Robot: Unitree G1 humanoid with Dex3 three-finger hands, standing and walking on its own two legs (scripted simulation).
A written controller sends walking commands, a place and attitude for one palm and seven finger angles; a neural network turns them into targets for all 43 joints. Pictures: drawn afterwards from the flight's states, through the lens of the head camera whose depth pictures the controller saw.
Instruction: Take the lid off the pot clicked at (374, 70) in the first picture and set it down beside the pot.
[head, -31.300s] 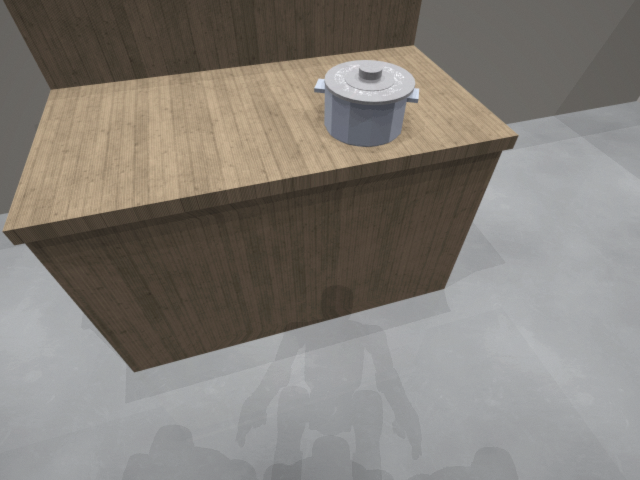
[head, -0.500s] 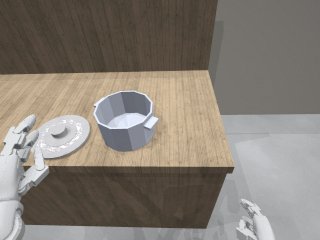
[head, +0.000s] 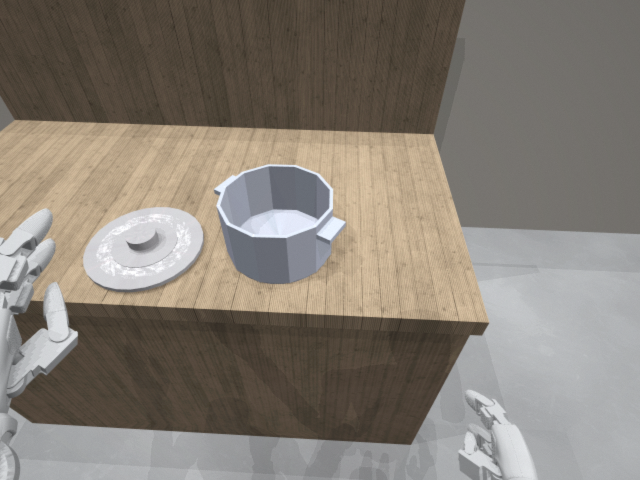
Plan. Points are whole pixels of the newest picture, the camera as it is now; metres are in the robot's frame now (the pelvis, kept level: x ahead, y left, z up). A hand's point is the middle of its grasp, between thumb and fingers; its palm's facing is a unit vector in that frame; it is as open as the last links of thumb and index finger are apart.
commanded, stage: step back with the hand held close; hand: left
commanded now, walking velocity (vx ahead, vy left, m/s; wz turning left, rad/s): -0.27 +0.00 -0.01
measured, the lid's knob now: (141, 236) +0.50 +0.38 -0.02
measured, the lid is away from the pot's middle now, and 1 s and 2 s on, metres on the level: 0.25 0.25 0.25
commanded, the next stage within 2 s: stop stepping back and stand still in 1.20 s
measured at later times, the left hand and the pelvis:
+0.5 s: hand (29, 392) +0.14 +0.26 +0.16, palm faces +0.29 -0.81 -0.50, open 7.4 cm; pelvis -0.05 +0.03 -0.01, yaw -1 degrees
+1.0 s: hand out of the picture +0.10 +0.26 +0.17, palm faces +0.26 -0.87 -0.41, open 7.4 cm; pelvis -0.10 +0.04 -0.01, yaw -2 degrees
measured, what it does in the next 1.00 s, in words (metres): walks backwards: right foot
